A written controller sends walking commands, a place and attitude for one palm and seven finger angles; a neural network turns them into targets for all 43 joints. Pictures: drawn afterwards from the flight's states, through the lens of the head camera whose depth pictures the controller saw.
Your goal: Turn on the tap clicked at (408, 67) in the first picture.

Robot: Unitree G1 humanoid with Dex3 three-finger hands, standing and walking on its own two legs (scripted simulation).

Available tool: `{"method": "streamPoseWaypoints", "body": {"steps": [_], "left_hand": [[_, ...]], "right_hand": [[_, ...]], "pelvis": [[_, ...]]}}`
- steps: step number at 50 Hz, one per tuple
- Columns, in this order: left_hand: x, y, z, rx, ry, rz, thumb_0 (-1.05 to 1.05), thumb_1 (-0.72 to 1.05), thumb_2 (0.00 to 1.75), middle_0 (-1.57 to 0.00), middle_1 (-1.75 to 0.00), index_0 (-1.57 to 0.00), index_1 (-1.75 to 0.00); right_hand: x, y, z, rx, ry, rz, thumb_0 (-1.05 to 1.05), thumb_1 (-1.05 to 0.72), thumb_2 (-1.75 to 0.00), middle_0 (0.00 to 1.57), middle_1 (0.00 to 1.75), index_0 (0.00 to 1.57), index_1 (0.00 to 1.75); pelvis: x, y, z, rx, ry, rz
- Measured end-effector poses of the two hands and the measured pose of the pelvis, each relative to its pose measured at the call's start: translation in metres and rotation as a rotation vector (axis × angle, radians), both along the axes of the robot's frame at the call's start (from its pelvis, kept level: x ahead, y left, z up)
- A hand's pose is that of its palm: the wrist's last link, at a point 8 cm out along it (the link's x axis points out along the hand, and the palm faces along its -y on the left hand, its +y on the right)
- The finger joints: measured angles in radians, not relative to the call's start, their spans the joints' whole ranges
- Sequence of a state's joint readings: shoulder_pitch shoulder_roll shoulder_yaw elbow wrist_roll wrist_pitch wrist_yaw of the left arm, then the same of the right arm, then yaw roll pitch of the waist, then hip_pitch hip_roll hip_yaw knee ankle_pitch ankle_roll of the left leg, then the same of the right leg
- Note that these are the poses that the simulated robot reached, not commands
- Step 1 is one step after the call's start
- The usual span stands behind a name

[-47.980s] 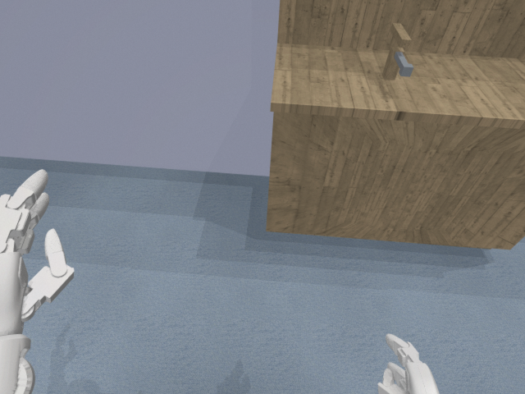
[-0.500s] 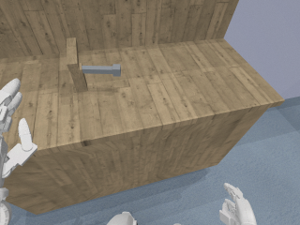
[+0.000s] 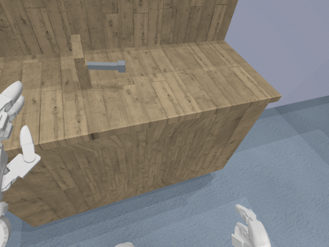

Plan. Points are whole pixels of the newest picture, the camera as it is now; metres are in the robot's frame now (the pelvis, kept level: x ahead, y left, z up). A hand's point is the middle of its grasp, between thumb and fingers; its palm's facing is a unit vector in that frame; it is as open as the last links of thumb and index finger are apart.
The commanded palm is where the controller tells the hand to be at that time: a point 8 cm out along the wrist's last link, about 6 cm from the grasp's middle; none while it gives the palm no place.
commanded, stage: stop stepping back and stand still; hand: left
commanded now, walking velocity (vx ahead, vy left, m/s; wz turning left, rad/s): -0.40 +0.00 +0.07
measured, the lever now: (121, 66) +0.63 +0.18 +0.08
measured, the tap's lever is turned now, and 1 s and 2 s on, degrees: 77 77 77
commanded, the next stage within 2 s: stand and check the lever's angle in 1.16 s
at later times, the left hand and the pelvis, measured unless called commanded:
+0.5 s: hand out of the picture +0.05 +0.24 +0.15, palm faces +0.40 -0.85 -0.33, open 7.4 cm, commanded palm +0.00 +0.27 +0.19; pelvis -0.15 -0.02 -0.01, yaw +2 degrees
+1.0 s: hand out of the picture -0.06 +0.23 +0.16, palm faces +0.41 -0.84 -0.35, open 7.4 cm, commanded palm -0.11 +0.27 +0.19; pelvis -0.25 -0.02 -0.02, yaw +4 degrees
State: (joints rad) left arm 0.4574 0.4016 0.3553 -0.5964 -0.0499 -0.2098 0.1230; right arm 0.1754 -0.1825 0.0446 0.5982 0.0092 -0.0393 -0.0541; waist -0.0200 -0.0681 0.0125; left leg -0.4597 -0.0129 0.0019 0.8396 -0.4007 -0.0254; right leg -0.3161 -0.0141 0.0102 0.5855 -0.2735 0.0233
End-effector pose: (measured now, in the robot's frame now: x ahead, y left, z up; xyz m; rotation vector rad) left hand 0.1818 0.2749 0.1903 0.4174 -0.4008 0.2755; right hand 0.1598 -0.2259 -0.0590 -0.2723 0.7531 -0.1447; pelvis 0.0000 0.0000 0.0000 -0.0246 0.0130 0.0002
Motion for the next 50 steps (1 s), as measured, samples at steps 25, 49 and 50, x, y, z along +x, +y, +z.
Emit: {"method": "streamPoseWaypoints", "body": {"steps": [25, 49, 50], "left_hand": [[-0.168, 0.001, -0.025, -0.057, 0.108, 0.118, 0.02, 0.88, 0.90, -0.21, -0.30, -0.21, -0.30], [-0.275, -0.009, -0.021, -0.009, 0.071, 0.108, 0.02, 0.88, 0.90, -0.21, -0.30, -0.21, -0.30], [-0.278, -0.008, -0.019, -0.002, 0.054, 0.101, 0.02, 0.88, 0.90, -0.21, -0.30, -0.21, -0.30]], "right_hand": [[-0.174, -0.022, -0.021, 0.053, 0.021, -0.022, 0.02, -0.90, -0.90, 0.21, 0.30, 0.20, 0.30], [-0.267, -0.018, -0.045, 0.058, 0.058, -0.001, 0.02, -0.90, -0.90, 0.21, 0.30, 0.20, 0.30], [-0.267, -0.018, -0.042, 0.041, 0.041, 0.002, 0.02, -0.90, -0.90, 0.21, 0.30, 0.20, 0.30]], "pelvis": [[-0.153, -0.015, -0.007, 0.010, -0.003, 0.031], [-0.246, -0.017, -0.021, 0.001, -0.042, 0.070], [-0.247, -0.016, -0.022, 0.005, -0.038, 0.071]]}}
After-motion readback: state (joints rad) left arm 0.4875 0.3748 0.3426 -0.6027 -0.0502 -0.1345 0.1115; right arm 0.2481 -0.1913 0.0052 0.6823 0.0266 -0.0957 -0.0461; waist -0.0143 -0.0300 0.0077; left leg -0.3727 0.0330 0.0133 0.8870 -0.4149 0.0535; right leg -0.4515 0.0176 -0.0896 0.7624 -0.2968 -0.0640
